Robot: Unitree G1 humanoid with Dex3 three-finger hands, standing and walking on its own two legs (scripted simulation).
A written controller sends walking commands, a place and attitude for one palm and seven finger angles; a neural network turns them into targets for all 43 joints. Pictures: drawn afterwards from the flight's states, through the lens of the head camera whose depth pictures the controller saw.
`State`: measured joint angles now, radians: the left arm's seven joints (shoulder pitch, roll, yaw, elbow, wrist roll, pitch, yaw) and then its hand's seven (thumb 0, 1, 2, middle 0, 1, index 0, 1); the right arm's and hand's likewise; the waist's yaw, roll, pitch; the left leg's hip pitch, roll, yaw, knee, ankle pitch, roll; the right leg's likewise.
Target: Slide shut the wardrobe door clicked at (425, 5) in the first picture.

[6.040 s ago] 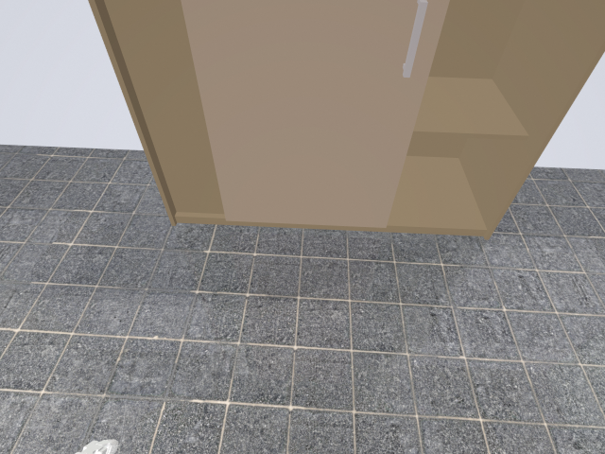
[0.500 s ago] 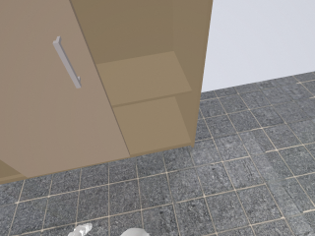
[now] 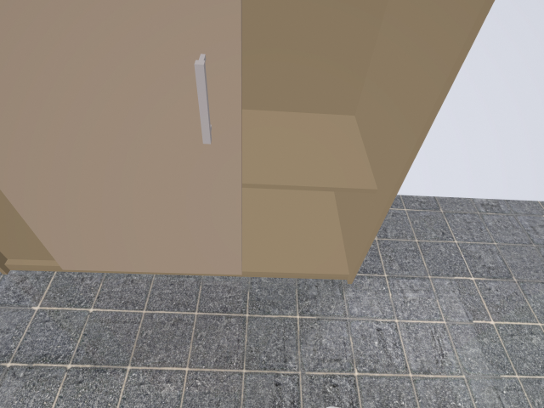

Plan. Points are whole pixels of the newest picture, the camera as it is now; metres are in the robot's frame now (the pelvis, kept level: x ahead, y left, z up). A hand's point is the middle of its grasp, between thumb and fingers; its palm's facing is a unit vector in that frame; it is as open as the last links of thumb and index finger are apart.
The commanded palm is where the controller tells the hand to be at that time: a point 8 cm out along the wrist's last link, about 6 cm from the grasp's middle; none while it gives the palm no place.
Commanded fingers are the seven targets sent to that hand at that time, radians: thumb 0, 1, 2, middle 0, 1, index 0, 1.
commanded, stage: take the last steps up to it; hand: left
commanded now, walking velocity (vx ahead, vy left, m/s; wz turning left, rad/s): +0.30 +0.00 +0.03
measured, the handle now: (205, 101) +0.69 +0.22 +0.08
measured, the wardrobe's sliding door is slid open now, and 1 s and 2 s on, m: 0.45 0.45 0.45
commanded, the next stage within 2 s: come to a stop and stand still in 0.52 s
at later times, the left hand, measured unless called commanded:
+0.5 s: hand (202, 366) +0.22 +0.14 -0.16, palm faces +0.09 -0.97 -0.22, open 7.2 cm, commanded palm none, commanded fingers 0.00 0.90 0.90 -0.20 -0.30 -0.20 -0.30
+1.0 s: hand (184, 372) +0.21 +0.17 -0.18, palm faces +0.05 -0.98 -0.20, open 7.4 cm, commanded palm none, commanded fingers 0.00 0.90 0.90 -0.20 -0.30 -0.20 -0.30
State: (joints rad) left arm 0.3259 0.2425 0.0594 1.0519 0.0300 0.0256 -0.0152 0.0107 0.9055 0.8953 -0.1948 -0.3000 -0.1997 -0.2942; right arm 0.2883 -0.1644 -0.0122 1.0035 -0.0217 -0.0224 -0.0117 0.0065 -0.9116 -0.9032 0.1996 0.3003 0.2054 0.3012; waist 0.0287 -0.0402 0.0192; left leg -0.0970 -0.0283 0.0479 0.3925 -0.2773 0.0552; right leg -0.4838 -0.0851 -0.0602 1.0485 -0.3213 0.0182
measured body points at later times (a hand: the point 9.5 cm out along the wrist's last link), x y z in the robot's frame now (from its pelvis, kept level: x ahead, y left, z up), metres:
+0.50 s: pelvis +0.15 -0.05 -0.01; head +0.16 -0.06 +0.44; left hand +0.21 +0.19 -0.14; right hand +0.12 -0.27 -0.17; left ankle +0.11 +0.08 -0.67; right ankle +0.18 -0.13 -0.74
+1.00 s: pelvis +0.22 -0.01 +0.00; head +0.26 +0.00 +0.44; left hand +0.21 +0.22 -0.17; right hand +0.32 -0.23 -0.15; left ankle +0.28 +0.09 -0.74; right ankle +0.17 -0.14 -0.69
